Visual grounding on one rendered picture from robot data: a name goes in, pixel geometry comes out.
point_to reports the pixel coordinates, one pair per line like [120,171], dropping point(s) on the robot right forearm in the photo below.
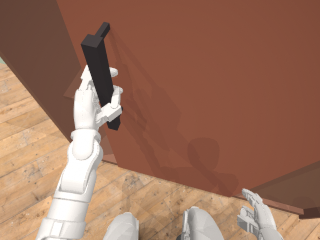
[269,234]

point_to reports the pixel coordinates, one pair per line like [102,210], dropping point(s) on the left robot thigh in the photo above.
[123,227]

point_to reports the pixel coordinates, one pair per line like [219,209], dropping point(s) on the robot right hand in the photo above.
[252,221]

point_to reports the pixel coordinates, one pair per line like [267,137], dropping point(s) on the robot left forearm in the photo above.
[66,216]

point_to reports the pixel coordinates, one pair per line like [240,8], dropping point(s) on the robot left hand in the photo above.
[86,103]

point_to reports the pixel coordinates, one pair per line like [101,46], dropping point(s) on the right robot shin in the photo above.
[186,236]

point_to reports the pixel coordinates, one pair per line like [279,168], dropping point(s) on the handle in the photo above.
[94,50]

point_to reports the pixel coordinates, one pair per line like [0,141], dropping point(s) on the wardrobe door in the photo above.
[299,188]
[218,95]

